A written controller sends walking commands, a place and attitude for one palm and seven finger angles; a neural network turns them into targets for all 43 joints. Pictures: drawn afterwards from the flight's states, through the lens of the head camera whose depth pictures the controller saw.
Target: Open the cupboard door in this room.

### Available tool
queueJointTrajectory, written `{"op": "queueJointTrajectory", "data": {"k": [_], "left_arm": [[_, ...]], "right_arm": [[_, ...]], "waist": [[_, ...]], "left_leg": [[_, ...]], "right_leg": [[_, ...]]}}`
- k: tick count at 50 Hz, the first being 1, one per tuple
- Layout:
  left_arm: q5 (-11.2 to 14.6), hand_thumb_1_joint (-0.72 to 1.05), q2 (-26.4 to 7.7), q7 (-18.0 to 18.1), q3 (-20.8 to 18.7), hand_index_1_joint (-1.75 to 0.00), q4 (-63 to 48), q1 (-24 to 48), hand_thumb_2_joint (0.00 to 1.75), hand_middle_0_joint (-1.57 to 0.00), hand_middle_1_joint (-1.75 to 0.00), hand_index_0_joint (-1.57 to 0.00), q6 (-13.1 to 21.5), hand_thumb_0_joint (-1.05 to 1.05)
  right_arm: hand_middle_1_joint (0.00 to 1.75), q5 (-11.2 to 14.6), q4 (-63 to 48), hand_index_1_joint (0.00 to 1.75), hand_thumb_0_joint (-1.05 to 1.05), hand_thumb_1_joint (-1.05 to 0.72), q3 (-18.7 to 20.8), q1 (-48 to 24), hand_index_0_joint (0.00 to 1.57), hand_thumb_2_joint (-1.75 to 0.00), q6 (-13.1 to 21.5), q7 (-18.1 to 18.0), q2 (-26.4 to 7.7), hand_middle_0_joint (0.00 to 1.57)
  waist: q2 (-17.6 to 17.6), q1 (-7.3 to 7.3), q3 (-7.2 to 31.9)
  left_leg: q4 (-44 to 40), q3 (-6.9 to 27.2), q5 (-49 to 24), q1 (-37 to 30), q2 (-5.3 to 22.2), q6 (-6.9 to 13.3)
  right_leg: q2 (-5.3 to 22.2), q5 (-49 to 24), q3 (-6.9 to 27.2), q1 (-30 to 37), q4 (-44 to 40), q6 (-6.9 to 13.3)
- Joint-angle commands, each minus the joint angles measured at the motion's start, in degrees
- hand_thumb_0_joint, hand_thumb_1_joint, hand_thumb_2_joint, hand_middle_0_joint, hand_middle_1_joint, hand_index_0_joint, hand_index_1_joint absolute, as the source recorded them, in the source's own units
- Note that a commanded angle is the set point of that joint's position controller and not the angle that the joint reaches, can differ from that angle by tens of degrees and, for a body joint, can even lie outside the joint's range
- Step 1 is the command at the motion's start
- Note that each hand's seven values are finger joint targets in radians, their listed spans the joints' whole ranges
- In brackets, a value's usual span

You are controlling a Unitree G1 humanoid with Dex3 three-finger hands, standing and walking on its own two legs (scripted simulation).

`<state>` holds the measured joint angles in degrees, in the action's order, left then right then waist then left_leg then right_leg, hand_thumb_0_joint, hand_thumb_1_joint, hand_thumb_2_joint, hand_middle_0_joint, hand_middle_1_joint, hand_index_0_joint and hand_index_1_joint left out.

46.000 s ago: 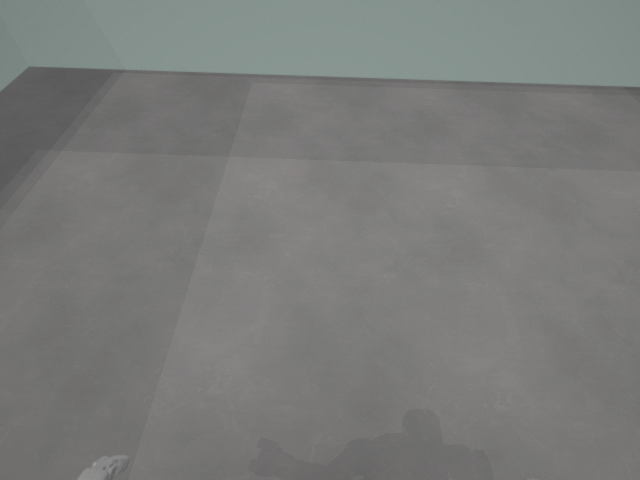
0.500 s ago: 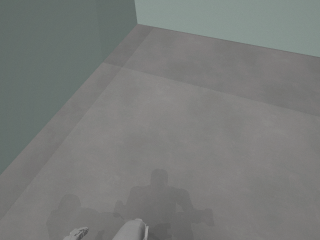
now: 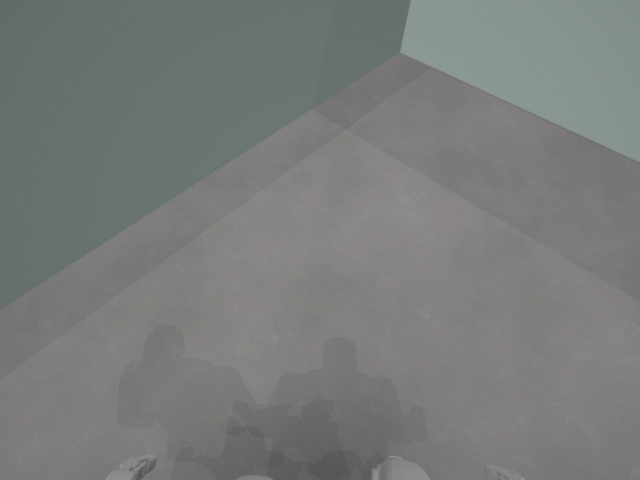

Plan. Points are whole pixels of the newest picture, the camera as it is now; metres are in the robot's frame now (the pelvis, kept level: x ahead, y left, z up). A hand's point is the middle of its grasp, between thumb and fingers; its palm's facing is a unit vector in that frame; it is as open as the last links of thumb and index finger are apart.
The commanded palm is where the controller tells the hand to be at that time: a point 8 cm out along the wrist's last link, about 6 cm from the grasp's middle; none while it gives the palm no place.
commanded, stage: turn to face it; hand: left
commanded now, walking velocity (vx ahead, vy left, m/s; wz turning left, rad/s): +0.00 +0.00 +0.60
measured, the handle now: out of the picture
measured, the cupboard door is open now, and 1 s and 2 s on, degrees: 42 42 42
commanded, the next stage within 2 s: none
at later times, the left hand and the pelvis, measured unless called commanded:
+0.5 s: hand out of the picture -0.01 +0.20 -0.19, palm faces +0.34 -0.92 -0.21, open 7.3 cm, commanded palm none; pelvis +0.01 -0.01 -0.01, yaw +20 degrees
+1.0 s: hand out of the picture +0.01 +0.19 -0.15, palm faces +0.55 -0.79 -0.29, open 7.4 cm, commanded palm none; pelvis +0.03 -0.04 +0.00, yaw +37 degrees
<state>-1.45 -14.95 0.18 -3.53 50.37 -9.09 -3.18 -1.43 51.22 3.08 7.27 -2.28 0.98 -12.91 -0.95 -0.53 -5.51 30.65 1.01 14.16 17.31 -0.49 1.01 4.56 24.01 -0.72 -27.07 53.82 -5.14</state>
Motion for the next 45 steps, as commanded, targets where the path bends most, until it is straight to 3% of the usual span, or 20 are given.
{"op": "queueJointTrajectory", "data": {"k": [1, 3, 4, 5, 6, 7, 9, 11, 17, 21, 22, 23, 24, 25, 26, 30, 39, 43, 44, 45], "left_arm": [[0.4, 0.90, -3.3, 0.3, -1.1, -0.30, -4.8, -2.6, 0.90, -0.20, -0.30, -0.20, 2.0, 0.00], [0.6, 0.90, -3.9, 0.6, -1.4, -0.30, -4.1, -6.1, 0.90, -0.20, -0.30, -0.20, 2.8, 0.00], [0.3, 0.90, -6.0, 0.9, -2.0, -0.30, -3.8, -8.5, 0.90, -0.20, -0.30, -0.20, 3.5, 0.00], [-0.7, 0.90, -11.7, 1.5, -3.1, -0.30, -4.0, -9.8, 0.90, -0.20, -0.30, -0.20, 4.2, 0.00], [-0.5, 0.90, -13.3, 1.6, -2.6, -0.30, -4.7, -8.8, 0.90, -0.20, -0.30, -0.20, 3.9, 0.00], [-0.2, 0.90, -10.4, 2.0, -2.4, -0.30, -4.8, -6.8, 0.90, -0.20, -0.30, -0.20, 4.2, 0.00], [0.1, 0.90, -6.9, 2.0, -1.3, -0.30, -5.8, -1.0, 0.90, -0.20, -0.30, -0.20, 4.0, 0.00], [0.0, 0.90, -5.9, 2.0, -1.0, -0.30, -6.1, -0.5, 0.90, -0.20, -0.30, -0.20, 4.1, 0.00], [-0.4, 0.90, -9.5, 1.8, -2.2, -0.30, -3.1, -6.5, 0.90, -0.20, -0.30, -0.20, 3.9, 0.00], [-0.1, 0.90, -10.3, 1.3, -2.8, -0.30, -2.7, -5.8, 0.90, -0.20, -0.30, -0.20, 3.4, 0.00], [0.4, 0.90, -9.8, 1.1, -2.8, -0.30, -2.9, -4.9, 0.90, -0.20, -0.30, -0.20, 3.2, 0.00], [0.7, 0.90, -6.9, 0.7, -2.5, -0.30, -4.5, -4.8, 0.90, -0.20, -0.30, -0.20, 2.8, 0.00], [0.7, 0.90, -3.1, 0.6, -1.0, -0.30, -7.5, -1.0, 0.90, -0.20, -0.30, -0.20, 2.5, 0.00], [0.0, 0.90, -4.6, 1.2, -0.8, -0.30, -8.1, 3.5, 0.90, -0.20, -0.30, -0.20, 1.7, 0.00], [0.3, 0.90, -3.3, 1.3, -1.1, -0.30, -7.1, 4.1, 0.90, -0.20, -0.30, -0.20, 1.9, 0.00], [0.3, 0.90, -4.0, 0.2, -1.4, -0.30, -3.3, 0.2, 0.90, -0.20, -0.30, -0.20, 1.5, 0.00], [0.7, 0.90, -3.5, 0.6, -0.9, -0.30, -5.4, 2.6, 0.90, -0.20, -0.30, -0.20, 1.9, 0.00], [1.1, 0.90, -4.0, 1.1, -1.3, -0.30, -4.3, -2.5, 0.90, -0.20, -0.30, -0.20, 2.7, 0.00], [1.0, 0.90, -5.4, 1.4, -1.7, -0.30, -4.0, -4.9, 0.90, -0.20, -0.30, -0.20, 3.3, 0.00], [0.1, 0.90, -10.0, 1.9, -2.7, -0.30, -3.7, -7.2, 0.90, -0.20, -0.30, -0.20, 3.8, 0.00]], "right_arm": [[0.30, -0.1, -4.5, 0.30, 0.00, -0.90, 3.8, -0.5, 0.20, -0.90, 0.9, -0.9, -12.9, 0.20], [0.30, 0.3, -5.1, 0.30, 0.00, -0.90, 4.0, -1.8, 0.20, -0.90, 0.7, -0.9, -12.1, 0.20], [0.30, 0.7, -5.4, 0.30, 0.00, -0.90, 3.8, -1.9, 0.20, -0.90, 0.8, -0.7, -10.3, 0.20], [0.30, 1.2, -6.3, 0.30, 0.00, -0.90, 3.3, -0.7, 0.20, -0.90, 0.9, -0.3, -6.3, 0.20], [0.30, 0.7, -6.9, 0.30, 0.00, -0.90, 3.3, -1.9, 0.20, -0.90, 0.8, -0.1, -6.9, 0.20], [0.30, 0.4, -6.0, 0.30, 0.00, -0.90, 3.6, -2.0, 0.20, -0.90, 0.2, -0.1, -7.8, 0.20], [0.30, 0.3, -3.6, 0.30, 0.00, -0.90, 3.4, -0.4, 0.20, -0.90, -0.5, 0.5, -6.9, 0.20], [0.30, 0.5, -2.9, 0.30, 0.00, -0.90, 2.7, 0.2, 0.20, -0.90, -0.8, 1.0, -5.1, 0.20], [0.30, 1.0, -3.6, 0.30, 0.00, -0.90, 1.5, -4.3, 0.20, -0.90, -0.3, 1.3, -3.4, 0.20], [0.30, 1.0, -3.0, 0.30, 0.00, -0.90, 1.8, -0.3, 0.20, -0.90, 0.4, 0.9, -4.8, 0.20], [0.30, 0.9, -2.2, 0.30, 0.00, -0.90, 2.3, 2.9, 0.20, -0.90, 0.7, 0.9, -6.5, 0.20], [0.30, 0.3, -2.0, 0.30, 0.00, -0.90, 3.7, 6.5, 0.20, -0.90, 1.2, 0.6, -12.5, 0.20], [0.30, 0.1, -1.5, 0.30, 0.00, -0.90, 5.0, 10.6, 0.20, -0.90, 1.0, 0.0, -17.7, 0.20], [0.30, 0.2, -0.1, 0.30, 0.00, -0.90, 4.7, 13.1, 0.20, -0.90, 1.0, -0.6, -16.6, 0.20], [0.30, 0.1, -0.5, 0.30, 0.00, -0.90, 4.4, 11.2, 0.20, -0.90, 1.2, -1.4, -15.4, 0.20], [0.30, 0.2, -2.9, 0.30, 0.00, -0.90, 3.0, 2.7, 0.20, -0.90, 1.7, -1.8, -11.9, 0.20], [0.30, -0.1, -2.5, 0.30, 0.00, -0.90, 3.7, 4.5, 0.20, -0.90, 1.2, -1.4, -12.4, 0.20], [0.30, 0.3, -3.4, 0.30, 0.00, -0.90, 4.1, 1.9, 0.20, -0.90, 0.7, -1.3, -11.7, 0.20], [0.30, 0.7, -3.8, 0.30, 0.00, -0.90, 4.0, 1.5, 0.20, -0.90, 0.7, -1.2, -10.5, 0.20], [0.30, 1.3, -4.4, 0.30, 0.00, -0.90, 3.7, 1.8, 0.20, -0.90, 0.8, -0.7, -7.3, 0.20]], "waist": [[10.5, 0.74, 7.9], [8.7, -1.23, 8.8], [3.3, -2.66, 9.5], [-13.7, -3.11, 10.0], [-15.6, -3.29, 8.9], [-15.0, -1.98, 8.0], [-11.0, 1.26, 6.2], [-11.2, 1.51, 7.3], [-11.2, -2.09, 7.9], [-10.1, 0.00, 9.9], [-6.8, 2.13, 10.9], [7.4, 4.20, 13.7], [20.0, 6.62, 13.2], [13.7, 7.60, 12.8], [14.1, 6.28, 11.9], [8.5, 1.36, 8.1], [9.7, 2.36, 8.8], [9.9, -0.09, 10.0], [6.7, -1.38, 10.5], [-5.9, -2.45, 11.6]], "left_leg": [[-8.8, 14.9, -11.6, -0.5, 11.9, 7.6], [-4.4, 15.1, -11.6, 3.9, 10.1, 5.8], [1.2, 12.9, -6.1, 8.9, 6.3, 2.9], [14.6, 3.7, 10.5, 19.0, -2.0, -1.9], [29.5, 1.0, 22.2, 18.8, -2.7, -2.9], [37.9, 3.7, 19.5, 18.5, -0.3, -2.8], [43.4, 2.1, 11.8, 17.7, 2.0, -4.1], [37.5, -0.6, 10.2, 15.6, 2.2, -5.0], [17.3, -6.2, 13.3, 9.9, 1.1, -4.8], [2.3, -8.2, 5.0, -0.7, 0.2, -3.5], [-4.8, -6.7, -1.8, -8.2, 1.3, -2.6], [-7.5, 9.1, -15.6, -18.3, 13.0, 2.8], [-9.3, 24.6, -36.7, -20.1, 25.8, 12.0], [-8.0, 23.3, -33.9, -18.0, 25.5, 13.6], [-7.8, 21.1, -32.4, -16.3, 22.0, 12.4], [-10.5, 11.6, -21.9, -8.5, 13.7, 7.6], [-9.1, 18.3, -20.6, -7.9, 11.9, 8.2], [-4.9, 20.4, -20.1, -1.5, 9.0, 6.0], [-1.6, 19.3, -14.9, 3.8, 6.8, 3.8], [8.2, 12.2, 0.0, 14.1, 0.7, -0.1]], "right_leg": [[-3.5, -1.2, -1.7, 7.5, -10.7, 0.8], [-4.2, -8.0, -2.4, 16.7, -22.1, 1.3], [-0.2, -10.7, 1.2, 23.5, -30.9, 2.2], [15.2, -12.1, 18.3, 29.3, -38.2, 7.5], [24.8, -17.1, 22.9, 22.5, -38.9, 13.7], [22.5, -18.3, 22.2, 18.8, -38.1, 14.8], [16.0, -22.5, 9.6, 16.9, -35.2, 12.7], [13.3, -30.3, 2.0, 19.0, -33.5, 10.9], [16.0, -39.5, -1.9, 24.8, -29.8, 11.5], [16.0, -35.2, -5.5, 21.1, -23.3, 8.4], [15.1, -31.0, -7.5, 16.1, -17.8, 6.0], [9.2, -13.1, -11.0, 3.3, -5.9, 1.9], [2.8, 17.0, -8.1, -8.6, 5.5, -0.7], [3.2, 14.6, -1.5, -9.6, 11.2, 0.4], [2.8, 10.6, 0.2, -10.7, 13.5, 0.3], [1.5, -1.1, 0.9, -5.5, 11.5, -0.2], [-3.1, 0.7, 0.2, 2.1, -7.2, 0.4], [-5.1, -6.8, -0.9, 15.5, -23.0, 1.6], [-2.7, -11.2, 1.0, 23.1, -31.3, 2.3], [9.5, -12.8, 12.9, 31.9, -37.8, 5.7]]}}
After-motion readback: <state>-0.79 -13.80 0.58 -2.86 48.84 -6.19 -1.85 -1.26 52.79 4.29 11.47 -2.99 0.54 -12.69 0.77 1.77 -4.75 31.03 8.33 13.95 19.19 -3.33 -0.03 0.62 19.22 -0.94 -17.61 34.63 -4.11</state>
